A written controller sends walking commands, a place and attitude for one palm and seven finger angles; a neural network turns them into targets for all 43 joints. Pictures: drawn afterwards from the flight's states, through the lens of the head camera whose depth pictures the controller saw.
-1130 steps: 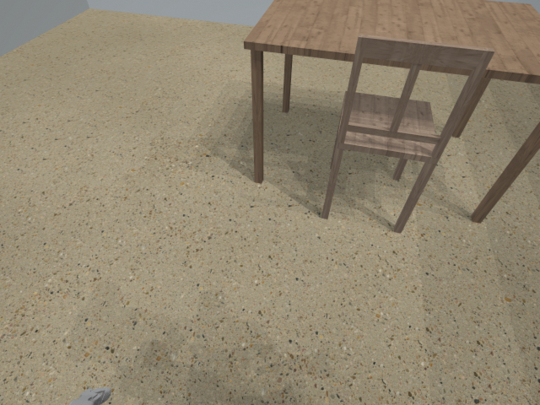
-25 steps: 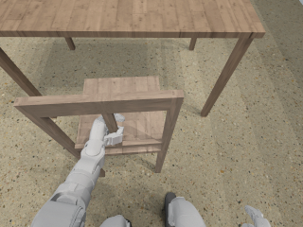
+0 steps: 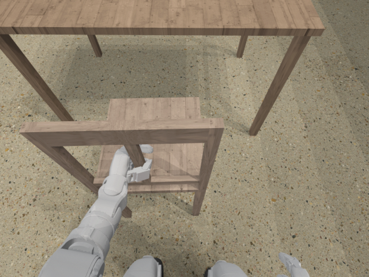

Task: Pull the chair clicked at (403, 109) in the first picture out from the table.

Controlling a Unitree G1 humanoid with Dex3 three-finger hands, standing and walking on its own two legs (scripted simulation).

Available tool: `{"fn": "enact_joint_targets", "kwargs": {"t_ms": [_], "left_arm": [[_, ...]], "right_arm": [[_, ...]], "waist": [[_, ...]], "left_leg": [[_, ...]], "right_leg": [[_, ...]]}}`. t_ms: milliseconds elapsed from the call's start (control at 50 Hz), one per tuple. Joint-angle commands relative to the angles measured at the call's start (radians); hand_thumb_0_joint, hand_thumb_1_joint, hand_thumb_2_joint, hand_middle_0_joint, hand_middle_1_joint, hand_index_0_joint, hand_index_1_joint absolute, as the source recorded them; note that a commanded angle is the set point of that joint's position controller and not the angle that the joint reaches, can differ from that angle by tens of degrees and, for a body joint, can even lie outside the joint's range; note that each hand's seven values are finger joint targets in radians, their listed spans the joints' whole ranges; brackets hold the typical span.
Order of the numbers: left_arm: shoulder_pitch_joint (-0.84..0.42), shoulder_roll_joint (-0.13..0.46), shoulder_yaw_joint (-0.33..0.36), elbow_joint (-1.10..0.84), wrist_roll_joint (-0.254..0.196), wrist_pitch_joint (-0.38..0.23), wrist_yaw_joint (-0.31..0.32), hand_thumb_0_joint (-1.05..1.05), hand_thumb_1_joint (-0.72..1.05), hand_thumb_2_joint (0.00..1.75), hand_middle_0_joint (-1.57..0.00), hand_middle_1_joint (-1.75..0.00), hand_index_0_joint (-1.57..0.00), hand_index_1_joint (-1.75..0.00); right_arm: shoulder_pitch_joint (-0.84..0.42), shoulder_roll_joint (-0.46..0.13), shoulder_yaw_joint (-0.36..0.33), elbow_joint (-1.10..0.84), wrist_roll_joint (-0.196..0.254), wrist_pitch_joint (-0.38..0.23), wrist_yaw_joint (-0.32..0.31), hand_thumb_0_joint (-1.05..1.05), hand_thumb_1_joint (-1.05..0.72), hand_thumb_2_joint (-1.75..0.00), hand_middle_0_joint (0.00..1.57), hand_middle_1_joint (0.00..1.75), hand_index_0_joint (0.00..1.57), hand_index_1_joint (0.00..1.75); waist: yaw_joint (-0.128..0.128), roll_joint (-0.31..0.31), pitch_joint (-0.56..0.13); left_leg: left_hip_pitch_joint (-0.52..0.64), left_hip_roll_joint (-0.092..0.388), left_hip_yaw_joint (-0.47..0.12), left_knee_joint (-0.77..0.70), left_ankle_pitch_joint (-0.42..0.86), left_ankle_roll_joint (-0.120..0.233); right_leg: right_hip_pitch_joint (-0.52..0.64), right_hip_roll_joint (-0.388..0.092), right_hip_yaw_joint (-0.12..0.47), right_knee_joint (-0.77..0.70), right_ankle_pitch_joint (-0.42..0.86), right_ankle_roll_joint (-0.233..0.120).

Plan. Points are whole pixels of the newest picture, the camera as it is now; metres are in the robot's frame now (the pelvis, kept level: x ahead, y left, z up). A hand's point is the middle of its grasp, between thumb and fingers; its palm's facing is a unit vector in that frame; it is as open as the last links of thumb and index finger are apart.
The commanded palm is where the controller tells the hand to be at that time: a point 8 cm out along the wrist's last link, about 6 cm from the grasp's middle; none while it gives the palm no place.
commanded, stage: step backward, pulling the chair out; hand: left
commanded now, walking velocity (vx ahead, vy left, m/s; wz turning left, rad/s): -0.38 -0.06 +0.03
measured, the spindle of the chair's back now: (139, 163) +0.38 +0.13 -0.08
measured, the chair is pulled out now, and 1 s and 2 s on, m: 0.33 0.58 0.65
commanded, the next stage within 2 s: stop walking, hand still on the chair in 0.76 s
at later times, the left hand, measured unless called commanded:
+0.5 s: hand (142, 215) +0.24 +0.10 -0.06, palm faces -0.07 -0.99 -0.14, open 5.6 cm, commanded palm +0.24 +0.15 -0.06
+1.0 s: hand out of the picture +0.11 +0.08 -0.06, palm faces -0.05 -0.99 -0.13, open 5.6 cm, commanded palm +0.10 +0.13 -0.05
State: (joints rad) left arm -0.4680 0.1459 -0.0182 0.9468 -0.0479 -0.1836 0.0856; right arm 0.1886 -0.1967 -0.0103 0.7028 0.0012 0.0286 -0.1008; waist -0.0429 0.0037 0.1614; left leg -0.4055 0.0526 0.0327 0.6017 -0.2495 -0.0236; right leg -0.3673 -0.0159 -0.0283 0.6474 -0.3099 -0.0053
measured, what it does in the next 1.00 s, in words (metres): walks backwards: left foot, then right foot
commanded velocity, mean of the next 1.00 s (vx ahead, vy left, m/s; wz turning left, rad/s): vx -0.24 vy -0.03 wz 0.05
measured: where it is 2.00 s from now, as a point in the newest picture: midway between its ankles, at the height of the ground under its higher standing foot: outside the picture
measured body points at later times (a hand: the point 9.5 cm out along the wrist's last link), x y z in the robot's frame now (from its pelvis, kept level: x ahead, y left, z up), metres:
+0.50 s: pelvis -0.11 +0.00 +0.01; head -0.02 +0.00 +0.45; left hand +0.24 +0.16 -0.05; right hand -0.02 -0.27 -0.11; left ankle -0.10 +0.14 -0.73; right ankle -0.08 -0.12 -0.71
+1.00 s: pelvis -0.23 -0.02 +0.00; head -0.16 -0.02 +0.45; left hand +0.11 +0.13 -0.05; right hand -0.13 -0.30 -0.11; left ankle -0.26 +0.11 -0.73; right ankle -0.17 -0.14 -0.72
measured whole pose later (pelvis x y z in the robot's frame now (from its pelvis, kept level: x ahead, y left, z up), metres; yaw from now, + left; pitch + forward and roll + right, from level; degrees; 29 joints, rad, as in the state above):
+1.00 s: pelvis -0.23 -0.02 +0.00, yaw +1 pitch +0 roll +2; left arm -0.46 0.12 -0.04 0.93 -0.06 -0.10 0.09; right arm 0.20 -0.28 -0.03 0.70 0.03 0.02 -0.13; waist -0.06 -0.04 0.17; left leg -0.23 0.01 0.03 0.53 -0.31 -0.02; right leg -0.39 -0.06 -0.03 0.59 -0.23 0.01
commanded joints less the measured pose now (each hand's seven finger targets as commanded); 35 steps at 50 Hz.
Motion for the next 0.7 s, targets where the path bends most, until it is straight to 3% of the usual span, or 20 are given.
{"fn": "enact_joint_targets", "kwargs": {"t_ms": [0, 20, 40, 60, 80, 120, 140, 260, 300, 340, 380, 420, 480, 540, 580, 600, 620, 640, 660, 680], "left_arm": [[-0.321, 0.098, 0.001, -0.169, 0.055, -0.109, 0.009, 0.00, 0.90, 0.90, -0.50, -1.45, -0.50, -1.45], [-0.333, 0.117, 0.004, -0.170, 0.065, -0.122, 0.008, 0.00, 0.90, 0.90, -0.50, -1.45, -0.50, -1.45], [-0.338, 0.165, 0.031, -0.168, 0.053, -0.131, 0.015, 0.00, 0.90, 0.90, -0.50, -1.45, -0.50, -1.45], [-0.333, 0.212, 0.073, -0.145, 0.050, -0.134, 0.020, 0.00, 0.90, 0.90, -0.50, -1.45, -0.50, -1.45], [-0.288, 0.234, 0.085, -0.112, 0.042, -0.115, 0.013, 0.00, 0.90, 0.90, -0.50, -1.45, -0.50, -1.45], [-0.297, 0.208, 0.071, -0.119, 0.048, -0.108, 0.008, 0.00, 0.90, 0.90, -0.50, -1.45, -0.50, -1.45], [-0.289, 0.201, 0.073, -0.122, 0.052, -0.105, 0.011, 0.00, 0.90, 0.90, -0.50, -1.45, -0.50, -1.45], [-0.235, 0.155, 0.039, -0.124, 0.026, -0.060, 0.010, 0.00, 0.90, 0.90, -0.50, -1.45, -0.50, -1.45], [-0.228, 0.122, 0.005, -0.160, 0.015, -0.053, 0.008, 0.00, 0.90, 0.90, -0.50, -1.45, -0.50, -1.45], [-0.276, 0.083, -0.016, -0.220, 0.021, -0.060, 0.000, 0.00, 0.90, 0.90, -0.50, -1.45, -0.50, -1.45], [-0.312, 0.081, -0.025, -0.290, 0.033, -0.062, -0.010, 0.00, 0.90, 0.90, -0.50, -1.45, -0.50, -1.45], [-0.260, 0.082, -0.001, -0.267, 0.035, -0.057, -0.001, 0.00, 0.90, 0.90, -0.50, -1.45, -0.50, -1.45], [-0.279, 0.092, 0.012, -0.233, 0.030, -0.064, 0.005, 0.00, 0.90, 0.90, -0.50, -1.45, -0.50, -1.45], [-0.323, 0.099, 0.006, -0.176, 0.044, -0.087, 0.001, 0.00, 0.90, 0.90, -0.50, -1.45, -0.50, -1.45], [-0.302, 0.150, 0.035, -0.136, 0.056, -0.100, -0.001, 0.00, 0.90, 0.90, -0.50, -1.45, -0.50, -1.45], [-0.294, 0.170, 0.041, -0.115, 0.062, -0.105, -0.003, 0.00, 0.90, 0.90, -0.50, -1.45, -0.50, -1.45], [-0.301, 0.217, 0.068, -0.097, 0.053, -0.105, 0.001, 0.00, 0.90, 0.90, -0.50, -1.45, -0.50, -1.45], [-0.297, 0.255, 0.107, -0.061, 0.040, -0.088, 0.002, 0.00, 0.90, 0.90, -0.50, -1.45, -0.50, -1.45], [-0.286, 0.243, 0.104, -0.038, 0.040, -0.072, -0.005, 0.00, 0.90, 0.90, -0.50, -1.45, -0.50, -1.45], [-0.263, 0.246, 0.104, -0.014, 0.031, -0.055, -0.005, 0.00, 0.90, 0.90, -0.50, -1.45, -0.50, -1.45]], "right_arm": [[0.072, -0.174, -0.059, -0.030, 0.001, -0.050, 0.010, 0.00, -0.90, -0.90, 0.20, 0.30, 0.20, 0.30], [0.082, -0.170, -0.058, -0.024, 0.002, -0.048, 0.009, 0.00, -0.90, -0.90, 0.20, 0.30, 0.20, 0.30], [0.097, -0.167, -0.068, -0.022, 0.014, -0.047, -0.002, 0.00, -0.90, -0.90, 0.20, 0.30, 0.20, 0.30], [0.067, -0.167, -0.074, -0.034, 0.020, -0.050, -0.016, 0.00, -0.90, -0.90, 0.20, 0.30, 0.20, 0.30], [0.034, -0.174, -0.071, -0.043, 0.030, -0.055, -0.021, 0.00, -0.90, -0.90, 0.20, 0.30, 0.20, 0.30], [-0.035, -0.157, -0.051, -0.056, 0.022, -0.057, -0.018, 0.00, -0.90, -0.90, 0.20, 0.30, 0.20, 0.30], [-0.031, -0.150, -0.042, -0.042, 0.015, -0.062, -0.019, 0.00, -0.90, -0.90, 0.20, 0.30, 0.20, 0.30], [0.038, -0.181, -0.042, -0.034, 0.022, -0.045, -0.039, 0.00, -0.90, -0.90, 0.20, 0.30, 0.20, 0.30], [0.048, -0.210, -0.057, -0.059, 0.022, -0.029, -0.039, 0.00, -0.90, -0.90, 0.20, 0.30, 0.20, 0.30], [0.047, -0.194, -0.060, -0.087, 0.016, -0.015, -0.026, 0.00, -0.90, -0.90, 0.20, 0.30, 0.20, 0.30], [0.011, -0.172, -0.055, -0.093, -0.011, -0.015, -0.007, 0.00, -0.90, -0.90, 0.20, 0.30, 0.20, 0.30], [0.014, -0.166, -0.056, -0.095, -0.017, -0.019, 0.012, 0.00, -0.90, -0.90, 0.20, 0.30, 0.20, 0.30], [0.057, -0.174, -0.066, -0.065, -0.006, -0.040, 0.020, 0.00, -0.90, -0.90, 0.20, 0.30, 0.20, 0.30], [0.068, -0.178, -0.067, -0.030, -0.003, -0.056, 0.022, 0.00, -0.90, -0.90, 0.20, 0.30, 0.20, 0.30], [0.073, -0.185, -0.065, -0.013, 0.004, -0.057, 0.018, 0.00, -0.90, -0.90, 0.20, 0.30, 0.20, 0.30], [0.067, -0.168, -0.060, -0.011, 0.010, -0.052, 0.015, 0.00, -0.90, -0.90, 0.20, 0.30, 0.20, 0.30], [0.076, -0.165, -0.066, -0.011, 0.019, -0.050, -0.003, 0.00, -0.90, -0.90, 0.20, 0.30, 0.20, 0.30], [0.025, -0.172, -0.071, -0.022, 0.031, -0.055, -0.014, 0.00, -0.90, -0.90, 0.20, 0.30, 0.20, 0.30], [-0.020, -0.169, -0.063, -0.039, 0.033, -0.059, -0.015, 0.00, -0.90, -0.90, 0.20, 0.30, 0.20, 0.30], [-0.021, -0.167, -0.057, -0.037, 0.036, -0.061, -0.012, 0.00, -0.90, -0.90, 0.20, 0.30, 0.20, 0.30]], "waist": [[-0.013, 0.125, -0.473], [-0.022, 0.102, -0.506], [-0.038, -0.029, -0.574], [-0.028, -0.148, -0.574], [-0.001, -0.184, -0.565], [0.030, -0.088, -0.481], [0.028, -0.064, -0.483], [0.001, -0.144, -0.536], [-0.007, -0.028, -0.515], [-0.018, 0.084, -0.507], [-0.010, 0.319, -0.495], [0.005, 0.327, -0.429], [-0.012, 0.203, -0.419], [-0.012, 0.211, -0.431], [-0.004, 0.177, -0.440], [-0.009, 0.100, -0.470], [-0.018, -0.087, -0.518], [0.006, -0.248, -0.528], [0.031, -0.236, -0.509], [0.040, -0.149, -0.486]], "left_leg": [[0.363, 0.218, -0.155, 0.020, 0.754, 0.087], [0.349, 0.180, -0.105, 0.046, 0.698, 0.057], [0.270, 0.115, -0.027, 0.067, 0.518, 0.013], [0.125, 0.046, -0.001, 0.135, 0.125, -0.018], [0.050, 0.012, -0.051, 0.212, -0.138, -0.020], [-0.008, -0.005, -0.114, 0.316, -0.244, -0.013], [-0.013, -0.002, -0.127, 0.289, -0.241, -0.016], [0.112, 0.027, -0.074, -0.098, 0.026, -0.014], [0.233, 0.135, -0.136, -0.187, 0.464, 0.036], [0.305, 0.196, -0.152, -0.129, 0.690, 0.066], [0.302, 0.263, -0.221, -0.194, 0.765, 0.110], [0.273, 0.308, -0.238, -0.196, 0.739, 0.161], [0.448, 0.301, -0.218, -0.081, 0.929, 0.143], [0.494, 0.253, -0.193, -0.028, 0.858, 0.104], [0.401, 0.193, -0.131, 0.028, 0.718, 0.066], [0.322, 0.144, -0.060, 0.067, 0.555, 0.026], [0.174, 0.055, 0.009, 0.138, 0.187, -0.020], [0.055, -0.009, -0.028, 0.246, -0.178, -0.031], [-0.009, -0.020, -0.095, 0.356, -0.264, -0.019], [-0.014, -0.013, -0.126, 0.388, -0.272, -0.017]], "right_leg": [[0.142, -0.041, 0.045, -0.192, 0.331, -0.002], [0.198, -0.075, 0.066, -0.223, 0.567, -0.006], [0.345, -0.128, 0.112, -0.206, 0.864, -0.006], [0.432, -0.211, 0.175, -0.173, 1.079, -0.029], [0.409, -0.277, 0.204, -0.175, 1.082, -0.061], [0.298, -0.328, 0.223, -0.208, 0.846, -0.091], [0.311, -0.329, 0.212, -0.201, 0.832, -0.110], [0.411, -0.235, 0.120, -0.134, 0.864, -0.052], [0.301, -0.121, 0.052, -0.103, 0.671, 0.011], [0.222, -0.054, 0.035, -0.042, 0.539, 0.024], [0.122, -0.031, 0.029, 0.088, 0.041, 0.006], [0.052, -0.003, 0.039, 0.175, -0.160, -0.005], [0.024, -0.006, 0.044, -0.003, -0.037, -0.006], [0.065, -0.003, 0.032, -0.209, 0.075, 0.000], [0.173, -0.030, 0.027, -0.296, 0.369, 0.001], [0.244, -0.101, 0.067, -0.271, 0.641, -0.010], [0.385, -0.189, 0.145, -0.227, 0.943, -0.043], [0.419, -0.270, 0.201, -0.192, 1.111, -0.074], [0.386, -0.320, 0.203, -0.179, 1.044, -0.090], [0.337, -0.348, 0.221, -0.193, 0.914, -0.125]]}}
